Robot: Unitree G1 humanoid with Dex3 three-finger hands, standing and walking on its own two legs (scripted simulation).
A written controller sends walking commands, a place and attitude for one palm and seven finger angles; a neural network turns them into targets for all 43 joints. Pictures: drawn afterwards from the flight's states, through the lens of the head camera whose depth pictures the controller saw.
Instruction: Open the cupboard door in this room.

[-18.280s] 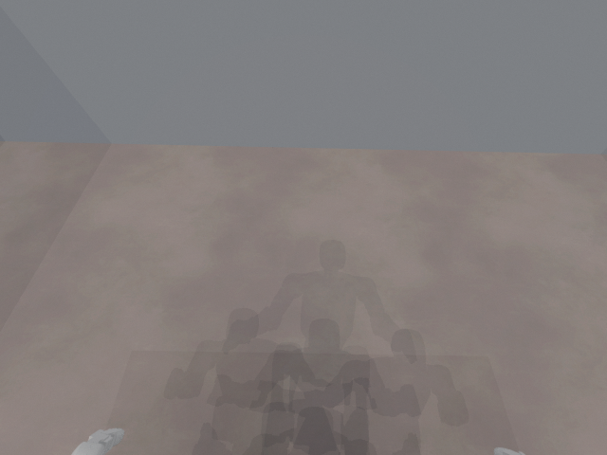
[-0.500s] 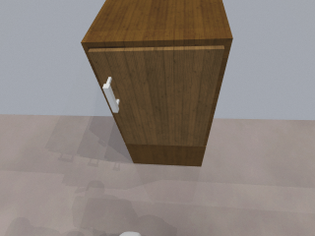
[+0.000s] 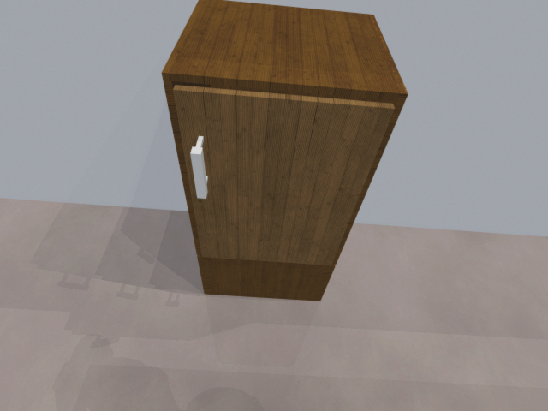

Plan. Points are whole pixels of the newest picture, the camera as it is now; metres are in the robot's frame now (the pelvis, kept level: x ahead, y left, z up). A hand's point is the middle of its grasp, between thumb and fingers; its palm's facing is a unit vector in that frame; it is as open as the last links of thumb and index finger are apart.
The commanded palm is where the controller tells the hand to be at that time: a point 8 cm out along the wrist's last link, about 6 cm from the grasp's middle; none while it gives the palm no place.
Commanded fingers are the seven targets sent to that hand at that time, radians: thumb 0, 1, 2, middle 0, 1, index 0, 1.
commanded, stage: come to a stop and stand still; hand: left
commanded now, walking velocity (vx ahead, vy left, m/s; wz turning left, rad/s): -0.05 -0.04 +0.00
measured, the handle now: (201, 167) +0.59 +0.19 -0.04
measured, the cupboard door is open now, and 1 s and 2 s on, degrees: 0 0 0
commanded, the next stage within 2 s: look again from close up in 0.68 s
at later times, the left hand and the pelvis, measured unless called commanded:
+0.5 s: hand out of the picture +0.09 +0.13 -0.18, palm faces +0.06 -0.97 -0.22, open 7.2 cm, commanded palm none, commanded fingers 0.00 0.90 0.90 -0.20 -0.30 -0.20 -0.30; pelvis +0.04 -0.05 -0.01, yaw +1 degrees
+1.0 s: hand out of the picture +0.01 +0.14 -0.19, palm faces +0.04 -0.98 -0.20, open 7.4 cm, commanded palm none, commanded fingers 0.00 0.90 0.90 -0.20 -0.30 -0.20 -0.30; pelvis +0.02 -0.03 -0.01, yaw +0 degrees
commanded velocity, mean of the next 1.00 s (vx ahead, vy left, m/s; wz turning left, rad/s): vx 0.00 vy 0.00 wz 0.00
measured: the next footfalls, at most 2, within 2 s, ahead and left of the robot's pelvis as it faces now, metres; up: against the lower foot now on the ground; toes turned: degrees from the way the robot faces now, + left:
right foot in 0.16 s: +0.05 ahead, -0.14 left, +0.00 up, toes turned -4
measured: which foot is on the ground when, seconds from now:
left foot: down 0.00-1.00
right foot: up 0.00-0.14, down 0.16-1.00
